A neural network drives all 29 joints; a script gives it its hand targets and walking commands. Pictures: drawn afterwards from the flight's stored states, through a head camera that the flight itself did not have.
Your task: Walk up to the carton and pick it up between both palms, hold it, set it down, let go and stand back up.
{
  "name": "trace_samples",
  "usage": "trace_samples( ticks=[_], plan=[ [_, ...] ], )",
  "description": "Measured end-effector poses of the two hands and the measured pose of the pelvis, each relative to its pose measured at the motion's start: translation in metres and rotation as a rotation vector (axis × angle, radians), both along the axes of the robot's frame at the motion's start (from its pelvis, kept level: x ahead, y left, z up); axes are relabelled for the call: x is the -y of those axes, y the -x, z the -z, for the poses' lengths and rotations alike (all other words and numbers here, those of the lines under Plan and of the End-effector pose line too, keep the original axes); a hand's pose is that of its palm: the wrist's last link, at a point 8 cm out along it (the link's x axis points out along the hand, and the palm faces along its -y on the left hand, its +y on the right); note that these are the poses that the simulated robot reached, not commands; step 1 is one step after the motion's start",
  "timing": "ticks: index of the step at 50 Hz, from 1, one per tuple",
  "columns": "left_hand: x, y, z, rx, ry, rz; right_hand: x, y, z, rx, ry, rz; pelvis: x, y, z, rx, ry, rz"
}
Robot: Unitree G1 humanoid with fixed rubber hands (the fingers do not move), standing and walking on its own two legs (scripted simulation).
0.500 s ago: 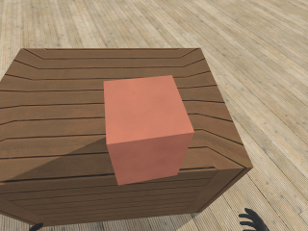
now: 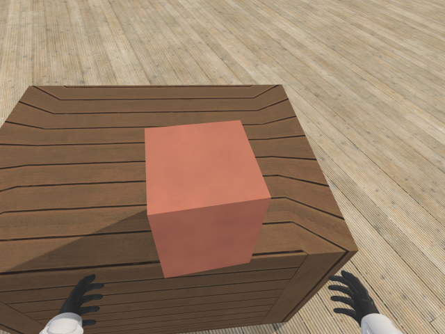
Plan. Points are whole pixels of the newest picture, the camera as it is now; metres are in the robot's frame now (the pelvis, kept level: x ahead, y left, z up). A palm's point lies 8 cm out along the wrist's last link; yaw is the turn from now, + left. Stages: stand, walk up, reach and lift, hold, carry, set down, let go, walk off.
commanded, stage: reach and lift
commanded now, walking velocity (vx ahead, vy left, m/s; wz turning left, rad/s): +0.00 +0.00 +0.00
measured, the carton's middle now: (201, 201) +0.35 +0.03 +0.03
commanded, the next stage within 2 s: none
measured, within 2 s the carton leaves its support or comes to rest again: neither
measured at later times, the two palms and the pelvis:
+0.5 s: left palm (83, 318) +0.16 +0.22 -0.03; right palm (354, 310) +0.16 -0.24 -0.03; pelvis +0.00 -0.01 +0.01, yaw -1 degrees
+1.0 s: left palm (102, 315) +0.16 +0.18 +0.01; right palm (343, 297) +0.17 -0.21 +0.01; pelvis +0.01 -0.01 +0.01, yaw -2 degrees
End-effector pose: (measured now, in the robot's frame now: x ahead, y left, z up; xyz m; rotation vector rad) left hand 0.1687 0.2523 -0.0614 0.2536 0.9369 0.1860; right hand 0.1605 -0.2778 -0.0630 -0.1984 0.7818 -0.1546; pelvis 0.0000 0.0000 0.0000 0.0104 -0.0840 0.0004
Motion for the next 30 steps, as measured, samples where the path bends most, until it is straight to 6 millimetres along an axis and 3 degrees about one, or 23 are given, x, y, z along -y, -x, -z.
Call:
trace_samples(
  ticks=[12,30],
  plan=[
    [0.023,-0.007,-0.018,0.145,0.04,0.004,-0.021,0.008,-0.011,0.107,-0.031,-0.017,0.009,0.002,-0.005,0.009,-0.006,0.022],
    [0.039,0.01,-0.036,0.33,0.081,-0.026,-0.047,-0.004,-0.041,0.272,-0.088,-0.042,0.008,-0.001,-0.009,0.006,0.0,0.023]
  ],
)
